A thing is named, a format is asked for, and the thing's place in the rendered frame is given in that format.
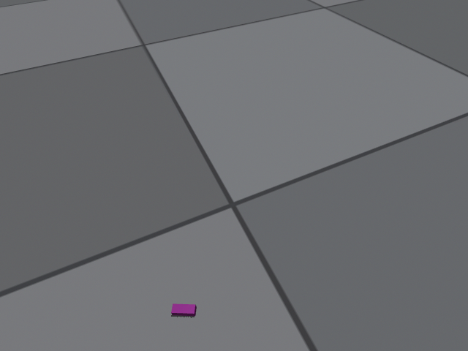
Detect small box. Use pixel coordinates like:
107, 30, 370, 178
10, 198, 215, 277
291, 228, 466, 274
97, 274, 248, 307
171, 303, 197, 316

